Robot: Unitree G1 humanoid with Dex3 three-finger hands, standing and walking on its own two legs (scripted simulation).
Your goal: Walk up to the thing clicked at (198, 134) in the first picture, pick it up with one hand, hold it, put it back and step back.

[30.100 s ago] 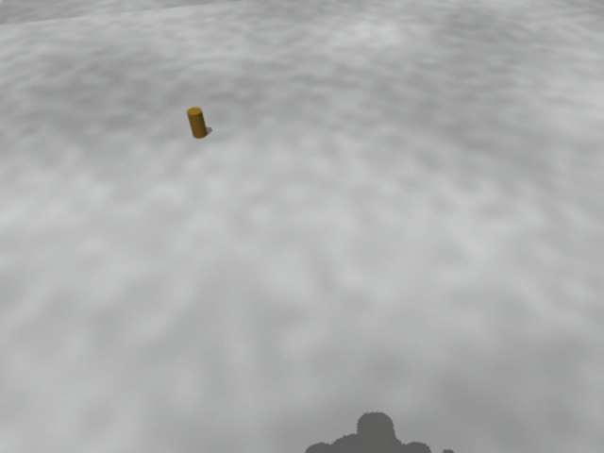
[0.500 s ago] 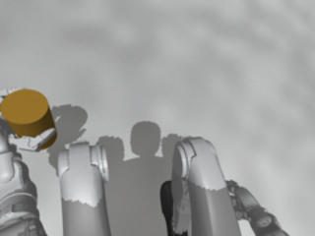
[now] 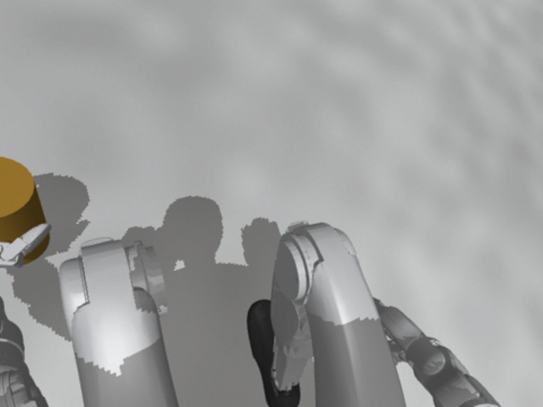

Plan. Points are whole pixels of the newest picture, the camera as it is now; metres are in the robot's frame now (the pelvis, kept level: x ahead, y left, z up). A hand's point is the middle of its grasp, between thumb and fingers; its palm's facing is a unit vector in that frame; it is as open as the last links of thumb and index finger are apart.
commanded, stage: lower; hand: left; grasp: from the side
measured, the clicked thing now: (4, 217) +0.37 +0.31 -0.14
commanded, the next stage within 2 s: loosen in 1.12 s
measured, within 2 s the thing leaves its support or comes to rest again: rests again in 1.98 s
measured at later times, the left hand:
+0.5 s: hand out of the picture +0.37 +0.32 -0.16, palm faces +0.43 -0.90 +0.01, open 11.4 cm
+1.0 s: hand (4, 217) +0.38 +0.32 -0.18, palm faces +0.46 -0.89 +0.01, open 11.4 cm
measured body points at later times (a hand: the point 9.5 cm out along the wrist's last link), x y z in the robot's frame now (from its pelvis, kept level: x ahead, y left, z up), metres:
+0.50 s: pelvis -0.01 +0.01 -0.01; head +0.19 +0.18 +0.35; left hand +0.34 +0.36 -0.16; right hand +0.19 -0.23 -0.05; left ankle +0.08 +0.14 -0.25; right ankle +0.11 -0.12 -0.25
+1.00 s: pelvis -0.02 +0.02 -0.01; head +0.20 +0.21 +0.34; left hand +0.35 +0.36 -0.18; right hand +0.17 -0.22 -0.04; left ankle +0.08 +0.14 -0.25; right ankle +0.11 -0.11 -0.25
